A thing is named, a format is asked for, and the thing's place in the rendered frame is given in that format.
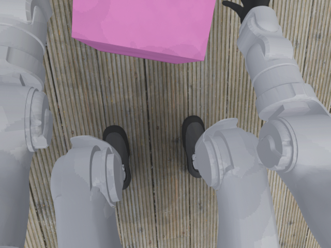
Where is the robot left thigh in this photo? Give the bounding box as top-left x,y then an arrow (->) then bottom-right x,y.
54,145 -> 123,248

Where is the right robot forearm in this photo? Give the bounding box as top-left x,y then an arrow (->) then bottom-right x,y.
236,6 -> 331,121

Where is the carton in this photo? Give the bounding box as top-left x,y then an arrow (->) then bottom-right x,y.
71,0 -> 216,64

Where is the robot right hand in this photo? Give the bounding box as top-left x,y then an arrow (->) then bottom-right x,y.
222,0 -> 270,24

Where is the robot thigh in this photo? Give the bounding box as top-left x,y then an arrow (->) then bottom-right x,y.
200,128 -> 280,248
54,145 -> 123,248

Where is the left robot upper arm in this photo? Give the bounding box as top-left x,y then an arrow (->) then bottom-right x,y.
0,84 -> 53,248

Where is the right robot upper arm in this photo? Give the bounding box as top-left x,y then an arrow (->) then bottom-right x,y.
257,114 -> 331,248

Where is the robot right thigh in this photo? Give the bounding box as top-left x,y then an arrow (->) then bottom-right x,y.
200,128 -> 280,248

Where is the left robot forearm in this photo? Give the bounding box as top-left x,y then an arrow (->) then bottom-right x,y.
0,0 -> 52,91

